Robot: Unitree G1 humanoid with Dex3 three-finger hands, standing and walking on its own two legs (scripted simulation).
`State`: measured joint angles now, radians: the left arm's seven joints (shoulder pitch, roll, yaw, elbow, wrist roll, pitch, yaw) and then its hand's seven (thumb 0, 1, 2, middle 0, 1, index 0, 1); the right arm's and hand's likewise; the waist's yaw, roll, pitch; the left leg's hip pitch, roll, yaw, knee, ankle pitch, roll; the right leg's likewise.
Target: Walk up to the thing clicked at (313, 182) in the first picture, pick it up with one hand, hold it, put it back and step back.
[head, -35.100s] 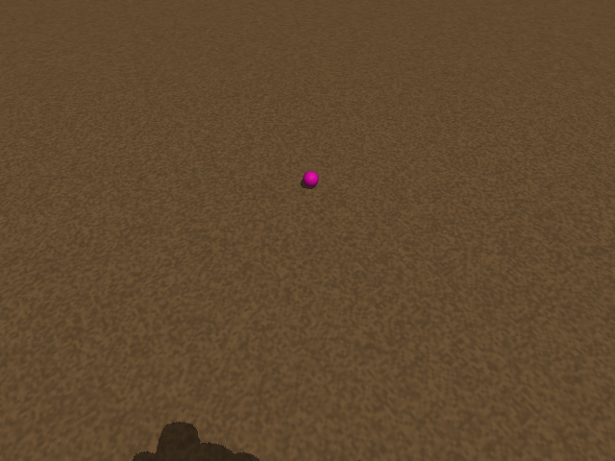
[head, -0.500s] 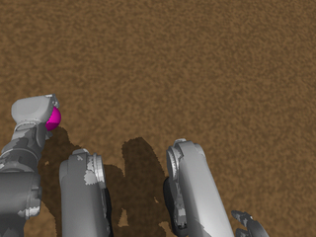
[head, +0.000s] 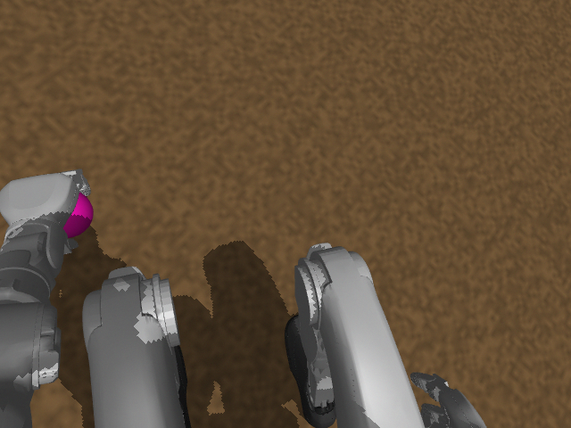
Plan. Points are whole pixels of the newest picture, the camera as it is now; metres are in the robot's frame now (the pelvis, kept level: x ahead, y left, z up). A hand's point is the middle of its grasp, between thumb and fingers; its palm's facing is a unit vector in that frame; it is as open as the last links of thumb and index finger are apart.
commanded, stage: lower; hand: left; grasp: from above
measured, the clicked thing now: (64, 213) +0.42 +0.28 -0.20
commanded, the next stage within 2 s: rest in 0.04 s
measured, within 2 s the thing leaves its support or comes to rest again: rests again in 1.22 s
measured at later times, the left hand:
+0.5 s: hand (77, 224) +0.41 +0.28 -0.24, palm faces -0.48 -0.13 -0.87, open 9.7 cm
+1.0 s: hand (77, 226) +0.41 +0.28 -0.27, palm faces -0.46 -0.13 -0.88, open 9.7 cm
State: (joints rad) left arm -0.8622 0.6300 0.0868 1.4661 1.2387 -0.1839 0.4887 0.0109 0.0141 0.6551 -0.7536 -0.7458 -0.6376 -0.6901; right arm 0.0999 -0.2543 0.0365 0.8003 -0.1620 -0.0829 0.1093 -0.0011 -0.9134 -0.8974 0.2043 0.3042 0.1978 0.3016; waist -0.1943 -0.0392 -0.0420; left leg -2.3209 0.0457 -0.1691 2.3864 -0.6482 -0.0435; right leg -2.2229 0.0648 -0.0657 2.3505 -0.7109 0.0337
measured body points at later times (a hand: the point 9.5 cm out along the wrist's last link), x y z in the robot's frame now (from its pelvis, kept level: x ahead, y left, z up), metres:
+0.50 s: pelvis +0.01 +0.00 -0.03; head +0.25 +0.07 +0.34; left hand +0.43 +0.28 -0.19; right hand +0.07 -0.27 -0.14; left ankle +0.08 +0.14 -0.30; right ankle +0.09 -0.12 -0.30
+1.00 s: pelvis +0.01 +0.00 -0.04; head +0.26 +0.09 +0.32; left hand +0.43 +0.29 -0.22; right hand +0.07 -0.26 -0.13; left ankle +0.08 +0.14 -0.30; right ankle +0.09 -0.12 -0.30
